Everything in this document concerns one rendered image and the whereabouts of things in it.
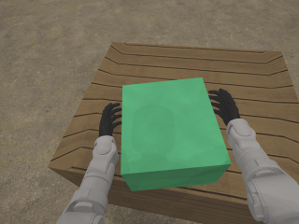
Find pedestal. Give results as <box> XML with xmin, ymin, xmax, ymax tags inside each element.
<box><xmin>48</xmin><ymin>42</ymin><xmax>299</xmax><ymax>224</ymax></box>

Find robot right hand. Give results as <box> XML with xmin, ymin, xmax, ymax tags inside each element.
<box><xmin>208</xmin><ymin>88</ymin><xmax>241</xmax><ymax>126</ymax></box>

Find left robot forearm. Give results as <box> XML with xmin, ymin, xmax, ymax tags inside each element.
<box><xmin>56</xmin><ymin>135</ymin><xmax>119</xmax><ymax>224</ymax></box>

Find robot left hand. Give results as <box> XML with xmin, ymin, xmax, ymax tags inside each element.
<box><xmin>98</xmin><ymin>103</ymin><xmax>122</xmax><ymax>137</ymax></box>

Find robot right upper arm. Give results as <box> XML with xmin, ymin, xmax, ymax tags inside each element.
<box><xmin>245</xmin><ymin>174</ymin><xmax>299</xmax><ymax>224</ymax></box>

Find right robot forearm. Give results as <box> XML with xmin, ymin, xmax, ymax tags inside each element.
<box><xmin>226</xmin><ymin>119</ymin><xmax>299</xmax><ymax>188</ymax></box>

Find robot left upper arm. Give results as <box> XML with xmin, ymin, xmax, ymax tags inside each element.
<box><xmin>57</xmin><ymin>212</ymin><xmax>105</xmax><ymax>224</ymax></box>

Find carton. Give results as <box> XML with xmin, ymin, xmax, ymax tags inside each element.
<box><xmin>121</xmin><ymin>77</ymin><xmax>232</xmax><ymax>191</ymax></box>

